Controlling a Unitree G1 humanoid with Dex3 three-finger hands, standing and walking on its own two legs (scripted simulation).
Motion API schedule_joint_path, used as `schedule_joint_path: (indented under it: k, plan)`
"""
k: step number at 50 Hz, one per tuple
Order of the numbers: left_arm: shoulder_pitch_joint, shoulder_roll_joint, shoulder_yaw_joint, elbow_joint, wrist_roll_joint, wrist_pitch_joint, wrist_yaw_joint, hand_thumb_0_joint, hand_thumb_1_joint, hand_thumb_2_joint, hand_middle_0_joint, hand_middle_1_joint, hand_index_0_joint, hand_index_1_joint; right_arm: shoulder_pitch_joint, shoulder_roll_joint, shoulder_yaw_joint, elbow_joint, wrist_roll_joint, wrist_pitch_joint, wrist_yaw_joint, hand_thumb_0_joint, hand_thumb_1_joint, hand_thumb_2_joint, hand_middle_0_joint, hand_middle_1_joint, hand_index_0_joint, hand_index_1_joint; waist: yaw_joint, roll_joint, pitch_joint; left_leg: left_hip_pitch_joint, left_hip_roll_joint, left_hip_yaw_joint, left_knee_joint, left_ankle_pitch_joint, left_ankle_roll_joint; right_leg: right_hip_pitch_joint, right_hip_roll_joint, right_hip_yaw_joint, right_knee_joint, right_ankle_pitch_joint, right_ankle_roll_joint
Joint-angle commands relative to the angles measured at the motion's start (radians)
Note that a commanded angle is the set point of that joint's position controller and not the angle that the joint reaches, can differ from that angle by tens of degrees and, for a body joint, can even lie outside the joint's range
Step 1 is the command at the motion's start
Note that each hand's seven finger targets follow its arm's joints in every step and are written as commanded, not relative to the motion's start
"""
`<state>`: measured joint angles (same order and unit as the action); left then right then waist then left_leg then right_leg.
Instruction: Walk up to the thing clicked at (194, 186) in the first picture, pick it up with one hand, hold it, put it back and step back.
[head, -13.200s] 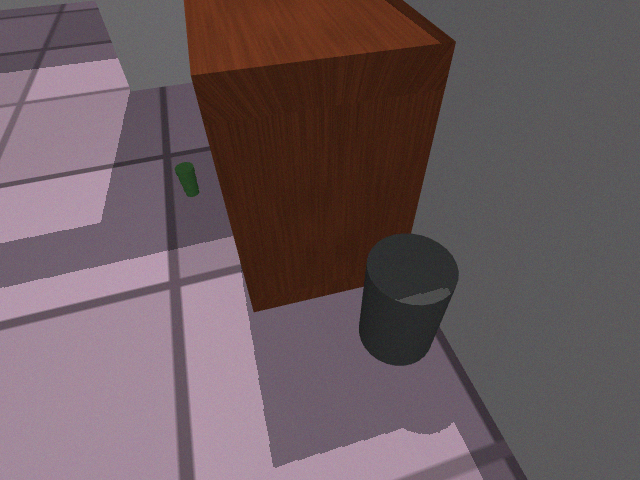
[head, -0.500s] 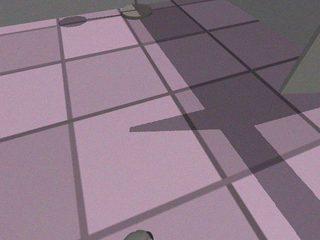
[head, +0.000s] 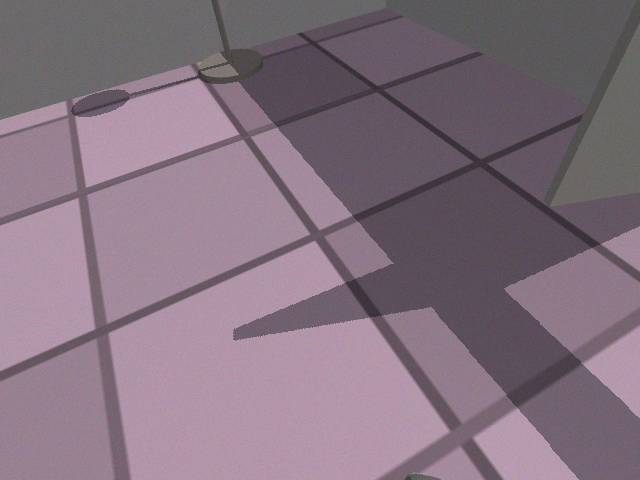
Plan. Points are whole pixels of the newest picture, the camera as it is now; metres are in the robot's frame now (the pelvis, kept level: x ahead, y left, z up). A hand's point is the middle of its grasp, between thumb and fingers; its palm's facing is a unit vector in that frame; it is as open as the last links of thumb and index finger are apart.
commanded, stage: walk up
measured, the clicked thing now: out of the picture -0.27 -1.26 -0.67
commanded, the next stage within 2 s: none
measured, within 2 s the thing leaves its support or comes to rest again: neither
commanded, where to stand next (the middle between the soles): +0.38 +0.08 m, yaw -1 degrees
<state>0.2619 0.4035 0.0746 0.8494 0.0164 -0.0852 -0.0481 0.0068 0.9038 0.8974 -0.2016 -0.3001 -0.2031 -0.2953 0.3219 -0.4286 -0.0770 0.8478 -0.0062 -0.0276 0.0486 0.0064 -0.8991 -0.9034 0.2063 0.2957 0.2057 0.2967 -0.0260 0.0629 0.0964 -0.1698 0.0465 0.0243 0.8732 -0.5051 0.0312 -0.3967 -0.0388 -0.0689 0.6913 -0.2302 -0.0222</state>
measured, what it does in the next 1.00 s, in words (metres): walks ahead, turning right: left foot, then right foot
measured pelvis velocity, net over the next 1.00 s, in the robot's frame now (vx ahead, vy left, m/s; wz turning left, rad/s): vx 0.38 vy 0.16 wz -0.71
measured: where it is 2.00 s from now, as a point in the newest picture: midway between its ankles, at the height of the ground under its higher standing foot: (300, 423)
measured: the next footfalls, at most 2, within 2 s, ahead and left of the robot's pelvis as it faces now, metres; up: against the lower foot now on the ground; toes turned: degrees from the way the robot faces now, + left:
left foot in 0.46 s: +0.33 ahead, +0.17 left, +0.00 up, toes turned -17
right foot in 0.90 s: +0.41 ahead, -0.03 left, +0.00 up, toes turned -43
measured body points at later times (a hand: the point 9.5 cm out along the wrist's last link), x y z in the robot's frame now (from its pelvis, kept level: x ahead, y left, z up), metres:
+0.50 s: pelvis +0.19 +0.09 +0.01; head +0.21 +0.08 +0.46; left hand +0.27 +0.41 -0.10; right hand +0.26 -0.26 -0.08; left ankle +0.29 +0.18 -0.72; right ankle +0.09 -0.10 -0.70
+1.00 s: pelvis +0.38 +0.16 +0.00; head +0.43 +0.10 +0.44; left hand +0.68 +0.32 -0.10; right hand +0.26 -0.13 -0.13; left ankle +0.36 +0.24 -0.62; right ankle +0.39 +0.00 -0.71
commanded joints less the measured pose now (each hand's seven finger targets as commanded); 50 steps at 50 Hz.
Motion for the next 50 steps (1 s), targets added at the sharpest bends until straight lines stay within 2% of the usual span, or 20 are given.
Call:
schedule_joint_path:
  k: [1, 4, 7, 8, 10, 13, 20, 22, 23, 24, 26, 31, 35, 40, 44, 45, 46, 47, 48, 50]
  plan:
    - [0.141, 0.342, 0.089, -0.067, -0.018, -0.022, 0.03, 0.0, 0.9, 0.9, -0.2, -0.3, -0.2, -0.3, -0.031, -0.218, -0.042, -0.103, -0.003, -0.028, -0.018, 0.0, -0.9, -0.9, 0.2, 0.3, 0.2, 0.3, 0.105, -0.197, -0.05, -0.478, -0.008, -0.114, 0.386, 0.001, 0.01, 0.319, -0.39, 0.705, -0.459, -0.251, -0.268]
    - [0.058, 0.276, 0.064, -0.063, -0.024, -0.027, 0.037, 0.0, 0.9, 0.9, -0.2, -0.3, -0.2, -0.3, 0.044, -0.178, -0.036, -0.056, 0.013, -0.015, -0.004, 0.0, -0.9, -0.9, 0.2, 0.3, 0.2, 0.3, 0.031, -0.205, -0.008, -0.366, 0.024, -0.131, 0.256, 0.153, 0.009, 0.184, -0.23, 0.346, -0.444, -0.085, -0.147]
    - [0.063, 0.262, 0.055, -0.079, -0.017, -0.037, 0.035, 0.0, 0.9, 0.9, -0.2, -0.3, -0.2, -0.3, 0.058, -0.172, -0.043, -0.045, 0.001, -0.003, 0.012, 0.0, -0.9, -0.9, 0.2, 0.3, 0.2, 0.3, 0.027, -0.205, -0.029, -0.331, 0.009, -0.089, 0.192, 0.235, -0.013, 0.163, -0.191, 0.241, -0.463, -0.055, -0.169]
    - [0.117, 0.223, 0.042, -0.066, -0.024, -0.004, 0.038, 0.0, 0.9, 0.9, -0.2, -0.3, -0.2, -0.3, -0.129, -0.157, -0.04, -0.13, -0.014, 0.005, 0.039, 0.0, -0.9, -0.9, 0.2, 0.3, 0.2, 0.3, 0.044, -0.145, -0.035, -0.397, -0.013, -0.075, 0.168, 0.2, -0.023, 0.2, -0.151, 0.475, -0.489, -0.111, -0.169]
    - [0.135, 0.242, 0.045, -0.068, -0.02, -0.007, 0.046, 0.0, 0.9, 0.9, -0.2, -0.3, -0.2, -0.3, -0.187, -0.169, -0.044, -0.15, -0.012, 0.016, 0.049, 0.0, -0.9, -0.9, 0.2, 0.3, 0.2, 0.3, 0.055, -0.134, -0.026, -0.445, 0.018, -0.107, 0.109, 0.239, -0.042, 0.24, -0.181, 0.508, -0.538, -0.227, -0.157]
    - [0.058, 0.285, 0.058, -0.093, -0.01, -0.009, 0.053, 0.0, 0.9, 0.9, -0.2, -0.3, -0.2, -0.3, -0.136, -0.182, -0.047, -0.133, -0.009, 0.033, 0.061, 0.0, -0.9, -0.9, 0.2, 0.3, 0.2, 0.3, -0.001, -0.181, -0.059, -0.47, 0.031, -0.104, 0.025, 0.268, -0.077, 0.29, -0.156, 0.45, -0.533, -0.304, -0.178]
    - [0.126, 0.306, 0.065, -0.093, -0.001, -0.002, 0.07, 0.0, 0.9, 0.9, -0.2, -0.3, -0.2, -0.3, -0.245, -0.179, -0.053, -0.188, -0.021, 0.023, 0.063, 0.0, -0.9, -0.9, 0.2, 0.3, 0.2, 0.3, 0.04, -0.209, -0.051, -0.303, 0.005, -0.126, -0.215, 0.159, -0.054, 0.221, -0.142, 0.463, -0.352, -0.031, -0.174]
    - [0.059, 0.297, 0.055, -0.12, -0.003, 0.006, 0.077, 0.0, 0.9, 0.9, -0.2, -0.3, -0.2, -0.3, -0.12, -0.191, -0.065, -0.157, -0.022, 0.013, 0.051, 0.0, -0.9, -0.9, 0.2, 0.3, 0.2, 0.3, -0.047, -0.18, -0.091, -0.021, -0.014, -0.119, -0.383, 0.182, -0.022, 0.064, -0.106, 0.415, -0.201, 0.051, -0.129]
    - [0.052, 0.239, 0.037, -0.129, -0.002, 0.011, 0.079, 0.0, 0.9, 0.9, -0.2, -0.3, -0.2, -0.3, 0.019, -0.245, -0.09, -0.12, -0.031, 0.008, 0.038, 0.0, -0.9, -0.9, 0.2, 0.3, 0.2, 0.3, -0.123, -0.04, -0.149, 0.237, 0.039, -0.209, -0.503, 0.114, 0.024, -0.12, -0.013, 0.326, 0.027, -0.011, -0.068]
    - [0.106, 0.117, 0.008, -0.126, 0.002, 0.014, 0.087, 0.0, 0.9, 0.9, -0.2, -0.3, -0.2, -0.3, 0.088, -0.317, -0.109, -0.112, -0.048, 0.004, 0.022, 0.0, -0.9, -0.9, 0.2, 0.3, 0.2, 0.3, -0.139, 0.252, -0.195, 0.387, 0.249, -0.464, -0.602, -0.087, 0.035, -0.333, 0.14, 0.215, 0.323, -0.336, -0.027]
    - [0.184, 0.209, 0.021, -0.093, -0.004, 0.03, 0.108, 0.0, 0.9, 0.9, -0.2, -0.3, -0.2, -0.3, -0.117, -0.353, -0.115, -0.17, -0.011, 0.01, 0.02, 0.0, -0.9, -0.9, 0.2, 0.3, 0.2, 0.3, -0.027, 0.217, -0.101, 0.171, 0.424, -0.684, -0.761, -0.307, 0.114, -0.357, 0.032, 0.174, 0.492, -0.293, -0.028]
    - [0.169, 0.232, 0.028, -0.017, -0.028, 0.045, 0.063, 0.0, 0.9, 0.9, -0.2, -0.3, -0.2, -0.3, -0.154, -0.173, -0.061, -0.183, -0.008, 0.004, 0.012, 0.0, -0.9, -0.9, 0.2, 0.3, 0.2, 0.3, -0.013, 0.158, -0.02, 0.063, 0.163, -0.132, -0.652, 0.18, -0.028, -0.211, -0.028, 0.146, 0.378, -0.017, 0.022]
    - [0.053, 0.188, 0.013, -0.072, -0.02, 0.059, 0.052, 0.0, 0.9, 0.9, -0.2, -0.3, -0.2, -0.3, -0.107, -0.16, -0.057, -0.207, -0.014, 0.007, 0.012, 0.0, -0.9, -0.9, 0.2, 0.3, 0.2, 0.3, -0.047, 0.105, -0.022, 0.145, 0.181, -0.025, -0.631, 0.392, 0.001, -0.26, -0.028, 0.062, 0.278, 0.022, 0.034]
    - [-0.018, 0.161, 0.011, -0.091, -0.019, 0.079, 0.052, 0.0, 0.9, 0.9, -0.2, -0.3, -0.2, -0.3, -0.126, -0.121, -0.053, -0.237, -0.019, 0.022, 0.003, 0.0, -0.9, -0.9, 0.2, 0.3, 0.2, 0.3, -0.039, 0.013, 0.009, 0.07, 0.159, 0.143, -0.516, 0.779, -0.062, -0.133, -0.017, -0.048, 0.084, 0.132, 0.031]
    - [0.273, 0.194, 0.048, -0.047, -0.011, 0.077, 0.073, 0.0, 0.9, 0.9, -0.2, -0.3, -0.2, -0.3, -0.23, -0.155, -0.083, -0.273, 0.0, 0.033, -0.008, 0.0, -0.9, -0.9, 0.2, 0.3, 0.2, 0.3, 0.135, 0.003, -0.19, -0.094, 0.095, 0.22, -0.011, 1.043, -0.138, 0.413, 0.073, -0.132, -0.153, 0.278, -0.034]
    - [0.339, 0.218, 0.062, -0.047, -0.011, 0.075, 0.082, 0.0, 0.9, 0.9, -0.2, -0.3, -0.2, -0.3, -0.241, -0.142, -0.084, -0.273, 0.014, 0.035, -0.008, 0.0, -0.9, -0.9, 0.2, 0.3, 0.2, 0.3, 0.208, -0.109, -0.233, -0.222, 0.013, 0.24, 0.28, 0.786, -0.167, 0.569, 0.015, -0.039, -0.271, 0.439, -0.101]
    - [0.334, 0.233, 0.072, -0.066, -0.012, 0.075, 0.096, 0.0, 0.9, 0.9, -0.2, -0.3, -0.2, -0.3, -0.191, -0.08, -0.059, -0.263, 0.022, 0.039, -0.008, 0.0, -0.9, -0.9, 0.2, 0.3, 0.2, 0.3, 0.223, -0.294, -0.224, -0.499, -0.117, 0.149, 0.551, -0.086, -0.161, 0.684, -0.163, 0.252, -0.247, 0.632, -0.229]
    - [0.195, 0.23, 0.064, -0.144, -0.007, 0.083, 0.103, 0.0, 0.9, 0.9, -0.2, -0.3, -0.2, -0.3, -0.083, -0.105, -0.057, -0.265, 0.017, 0.054, -0.012, 0.0, -0.9, -0.9, 0.2, 0.3, 0.2, 0.3, 0.115, -0.234, -0.271, -0.557, -0.058, -0.047, 0.685, -0.16, -0.165, 0.604, -0.331, 0.529, -0.195, 0.712, -0.351]
    - [0.062, 0.269, 0.076, -0.214, -0.008, 0.087, 0.119, 0.0, 0.9, 0.9, -0.2, -0.3, -0.2, -0.3, -0.071, -0.161, -0.073, -0.284, 0.02, 0.063, -0.021, 0.0, -0.9, -0.9, 0.2, 0.3, 0.2, 0.3, 0.084, -0.251, -0.291, -0.572, -0.014, -0.199, 0.796, -0.192, -0.174, 0.533, -0.457, 0.788, -0.283, 0.438, -0.423]
    - [-0.143, 0.241, 0.056, -0.283, 0.001, 0.085, 0.128, 0.0, 0.9, 0.9, -0.2, -0.3, -0.2, -0.3, -0.121, -0.208, -0.084, -0.24, 0.033, 0.049, -0.022, 0.0, -0.9, -0.9, 0.2, 0.3, 0.2, 0.3, 0.005, -0.151, -0.228, -0.346, 0.071, -0.332, 0.552, -0.136, -0.086, 0.189, -0.354, 0.639, -0.319, 0.108, -0.306]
